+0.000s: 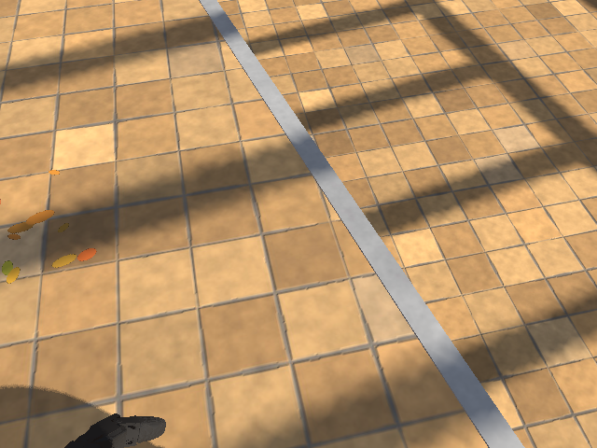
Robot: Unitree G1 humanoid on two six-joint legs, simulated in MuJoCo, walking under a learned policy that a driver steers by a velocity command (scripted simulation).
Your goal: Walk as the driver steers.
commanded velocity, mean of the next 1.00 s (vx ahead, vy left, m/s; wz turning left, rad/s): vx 0.25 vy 0.00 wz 0.55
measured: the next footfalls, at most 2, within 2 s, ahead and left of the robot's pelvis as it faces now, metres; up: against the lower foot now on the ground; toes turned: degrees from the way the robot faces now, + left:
left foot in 0.50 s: +0.34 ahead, +0.14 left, +0.00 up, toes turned +21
right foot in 1.10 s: +0.40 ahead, -0.02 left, +0.00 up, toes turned +37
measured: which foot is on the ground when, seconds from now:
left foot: up 0.00-0.48, down 0.50-1.00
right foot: down 0.00-0.50, up 0.52-1.00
